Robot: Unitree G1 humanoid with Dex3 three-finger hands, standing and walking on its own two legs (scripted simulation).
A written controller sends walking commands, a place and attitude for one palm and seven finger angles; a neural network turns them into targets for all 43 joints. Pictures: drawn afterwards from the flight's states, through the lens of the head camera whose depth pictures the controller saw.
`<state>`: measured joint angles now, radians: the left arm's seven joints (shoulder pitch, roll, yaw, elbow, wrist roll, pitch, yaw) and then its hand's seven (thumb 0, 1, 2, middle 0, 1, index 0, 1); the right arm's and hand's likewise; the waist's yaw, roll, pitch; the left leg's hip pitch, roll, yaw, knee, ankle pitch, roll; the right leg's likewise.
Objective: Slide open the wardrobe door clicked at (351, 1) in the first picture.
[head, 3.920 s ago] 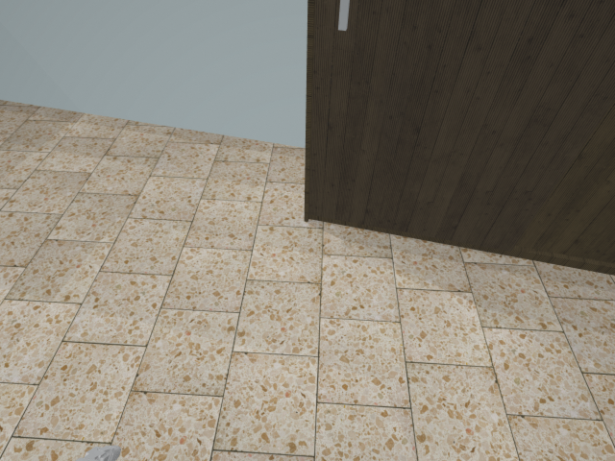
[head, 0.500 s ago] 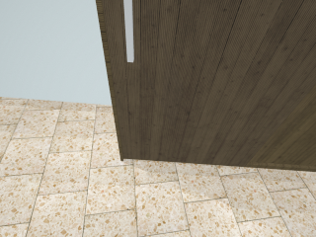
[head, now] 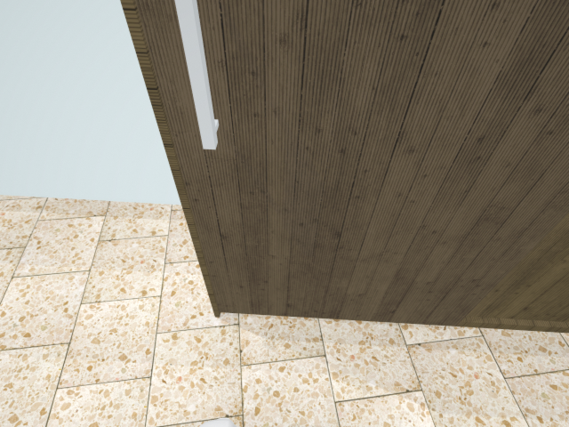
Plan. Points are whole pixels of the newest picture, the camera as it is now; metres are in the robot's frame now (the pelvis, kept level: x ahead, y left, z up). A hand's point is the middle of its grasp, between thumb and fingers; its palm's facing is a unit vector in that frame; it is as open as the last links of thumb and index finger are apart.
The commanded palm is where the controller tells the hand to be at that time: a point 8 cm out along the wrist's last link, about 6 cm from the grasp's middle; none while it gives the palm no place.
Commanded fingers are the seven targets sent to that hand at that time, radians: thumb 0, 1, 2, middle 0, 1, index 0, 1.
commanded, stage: take the last steps up to it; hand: left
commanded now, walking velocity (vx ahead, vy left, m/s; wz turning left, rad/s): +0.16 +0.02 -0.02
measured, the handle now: (200, 62) +0.57 +0.17 +0.23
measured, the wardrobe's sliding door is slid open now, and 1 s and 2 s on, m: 0.00 0.00 0.00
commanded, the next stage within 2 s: come to a stop and stand still in 0.02 s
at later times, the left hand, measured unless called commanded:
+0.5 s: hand out of the picture +0.12 +0.18 -0.18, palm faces +0.01 -0.97 -0.24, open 7.3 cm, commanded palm none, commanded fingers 0.00 0.90 0.90 -0.20 -0.30 -0.20 -0.30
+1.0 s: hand out of the picture +0.07 +0.21 -0.18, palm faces +0.05 -0.98 -0.17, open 7.4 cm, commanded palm none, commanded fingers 0.00 0.90 0.90 -0.20 -0.30 -0.20 -0.30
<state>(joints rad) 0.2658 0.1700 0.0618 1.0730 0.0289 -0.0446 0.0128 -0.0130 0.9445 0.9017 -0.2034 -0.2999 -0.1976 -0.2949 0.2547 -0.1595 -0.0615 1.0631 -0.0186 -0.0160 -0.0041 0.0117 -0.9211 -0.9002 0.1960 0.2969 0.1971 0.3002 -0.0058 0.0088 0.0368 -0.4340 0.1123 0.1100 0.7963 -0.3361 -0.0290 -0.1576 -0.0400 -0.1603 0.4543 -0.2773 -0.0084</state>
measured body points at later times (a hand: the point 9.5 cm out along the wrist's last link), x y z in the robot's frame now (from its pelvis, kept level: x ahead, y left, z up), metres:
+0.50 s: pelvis +0.08 -0.01 -0.01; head +0.10 -0.02 +0.44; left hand +0.12 +0.23 -0.16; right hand +0.11 -0.24 -0.17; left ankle +0.09 +0.12 -0.73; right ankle +0.11 -0.11 -0.74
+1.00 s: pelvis +0.05 +0.02 +0.01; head +0.06 +0.04 +0.46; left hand +0.06 +0.26 -0.16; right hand +0.05 -0.20 -0.15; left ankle +0.01 +0.14 -0.74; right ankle +0.05 -0.10 -0.72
